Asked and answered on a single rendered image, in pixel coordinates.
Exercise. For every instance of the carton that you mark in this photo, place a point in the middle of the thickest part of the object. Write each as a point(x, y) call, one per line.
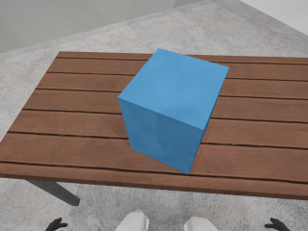
point(167, 106)

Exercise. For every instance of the table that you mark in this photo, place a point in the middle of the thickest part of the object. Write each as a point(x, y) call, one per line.
point(71, 130)

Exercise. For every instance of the robot thigh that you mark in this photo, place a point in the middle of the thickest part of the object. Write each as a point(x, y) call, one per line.
point(198, 224)
point(135, 221)

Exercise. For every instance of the right robot hand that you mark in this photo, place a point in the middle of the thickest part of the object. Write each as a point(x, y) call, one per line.
point(277, 225)

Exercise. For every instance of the left robot hand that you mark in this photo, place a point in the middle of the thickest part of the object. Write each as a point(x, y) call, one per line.
point(55, 224)

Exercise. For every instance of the left robot thigh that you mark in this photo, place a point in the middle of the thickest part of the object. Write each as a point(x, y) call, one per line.
point(135, 221)

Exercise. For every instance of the right robot thigh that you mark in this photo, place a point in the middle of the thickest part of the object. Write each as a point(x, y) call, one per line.
point(198, 224)

